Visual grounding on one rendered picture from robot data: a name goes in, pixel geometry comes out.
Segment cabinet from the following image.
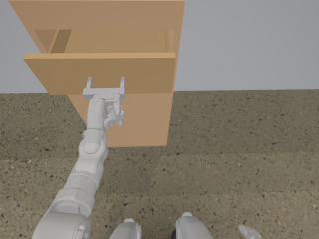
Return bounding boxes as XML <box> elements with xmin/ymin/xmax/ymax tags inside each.
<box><xmin>8</xmin><ymin>0</ymin><xmax>185</xmax><ymax>148</ymax></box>

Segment robot right hand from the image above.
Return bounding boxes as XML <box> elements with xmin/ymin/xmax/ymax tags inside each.
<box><xmin>238</xmin><ymin>225</ymin><xmax>261</xmax><ymax>239</ymax></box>

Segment robot left hand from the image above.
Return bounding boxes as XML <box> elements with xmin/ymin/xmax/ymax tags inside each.
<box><xmin>86</xmin><ymin>91</ymin><xmax>125</xmax><ymax>133</ymax></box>

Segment robot left forearm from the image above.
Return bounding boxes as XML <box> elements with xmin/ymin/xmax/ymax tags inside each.
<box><xmin>31</xmin><ymin>128</ymin><xmax>108</xmax><ymax>239</ymax></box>

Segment left robot upper arm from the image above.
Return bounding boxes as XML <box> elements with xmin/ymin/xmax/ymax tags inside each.
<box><xmin>34</xmin><ymin>211</ymin><xmax>91</xmax><ymax>239</ymax></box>

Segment robot thigh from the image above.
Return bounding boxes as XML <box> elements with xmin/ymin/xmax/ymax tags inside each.
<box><xmin>109</xmin><ymin>222</ymin><xmax>142</xmax><ymax>239</ymax></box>
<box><xmin>175</xmin><ymin>216</ymin><xmax>213</xmax><ymax>239</ymax></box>

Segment drawer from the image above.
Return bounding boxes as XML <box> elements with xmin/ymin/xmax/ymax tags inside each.
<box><xmin>23</xmin><ymin>29</ymin><xmax>176</xmax><ymax>95</ymax></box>

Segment handle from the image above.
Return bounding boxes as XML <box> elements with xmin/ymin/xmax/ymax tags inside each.
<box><xmin>82</xmin><ymin>76</ymin><xmax>126</xmax><ymax>100</ymax></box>

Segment left robot thigh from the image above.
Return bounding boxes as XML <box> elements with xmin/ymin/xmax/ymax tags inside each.
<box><xmin>109</xmin><ymin>222</ymin><xmax>142</xmax><ymax>239</ymax></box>

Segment right robot thigh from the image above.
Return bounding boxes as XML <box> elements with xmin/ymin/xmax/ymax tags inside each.
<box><xmin>175</xmin><ymin>216</ymin><xmax>213</xmax><ymax>239</ymax></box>

